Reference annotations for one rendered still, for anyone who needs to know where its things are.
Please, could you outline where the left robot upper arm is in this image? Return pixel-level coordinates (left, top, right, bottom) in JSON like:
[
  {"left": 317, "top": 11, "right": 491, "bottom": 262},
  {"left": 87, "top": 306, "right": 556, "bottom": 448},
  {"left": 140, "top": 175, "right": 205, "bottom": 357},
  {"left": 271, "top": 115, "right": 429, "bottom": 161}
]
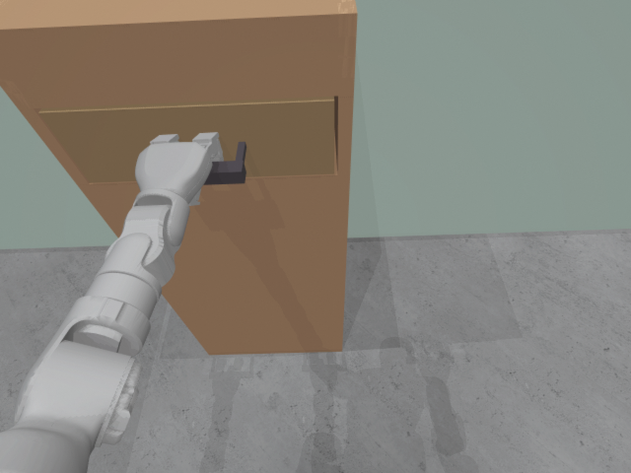
[{"left": 0, "top": 340, "right": 143, "bottom": 473}]

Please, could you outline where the robot left hand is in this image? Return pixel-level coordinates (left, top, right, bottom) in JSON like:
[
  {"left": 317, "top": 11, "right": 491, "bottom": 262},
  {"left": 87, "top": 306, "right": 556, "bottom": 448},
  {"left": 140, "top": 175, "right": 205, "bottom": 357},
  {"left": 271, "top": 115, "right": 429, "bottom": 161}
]
[{"left": 135, "top": 132, "right": 224, "bottom": 206}]

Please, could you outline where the drawer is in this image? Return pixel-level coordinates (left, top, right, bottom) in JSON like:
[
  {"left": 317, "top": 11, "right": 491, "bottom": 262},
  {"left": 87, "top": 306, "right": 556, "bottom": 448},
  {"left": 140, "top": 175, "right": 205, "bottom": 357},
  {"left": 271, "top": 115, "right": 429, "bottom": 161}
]
[{"left": 39, "top": 97, "right": 334, "bottom": 183}]

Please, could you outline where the left robot forearm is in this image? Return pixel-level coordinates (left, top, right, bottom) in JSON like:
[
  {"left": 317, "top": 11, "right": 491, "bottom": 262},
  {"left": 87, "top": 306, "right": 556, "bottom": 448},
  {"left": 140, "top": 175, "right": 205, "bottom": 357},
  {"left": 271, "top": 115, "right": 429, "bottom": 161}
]
[{"left": 14, "top": 188, "right": 190, "bottom": 426}]

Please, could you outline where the cabinet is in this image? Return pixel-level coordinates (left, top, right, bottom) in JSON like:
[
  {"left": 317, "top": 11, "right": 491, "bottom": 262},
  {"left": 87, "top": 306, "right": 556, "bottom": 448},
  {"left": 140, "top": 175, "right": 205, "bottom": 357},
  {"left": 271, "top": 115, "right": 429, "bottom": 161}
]
[{"left": 0, "top": 0, "right": 358, "bottom": 355}]

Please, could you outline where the handle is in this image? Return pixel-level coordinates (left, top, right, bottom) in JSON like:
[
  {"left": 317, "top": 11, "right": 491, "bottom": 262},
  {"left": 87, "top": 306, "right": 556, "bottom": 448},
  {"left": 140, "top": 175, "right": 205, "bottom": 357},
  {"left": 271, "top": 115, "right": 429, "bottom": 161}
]
[{"left": 203, "top": 142, "right": 246, "bottom": 185}]

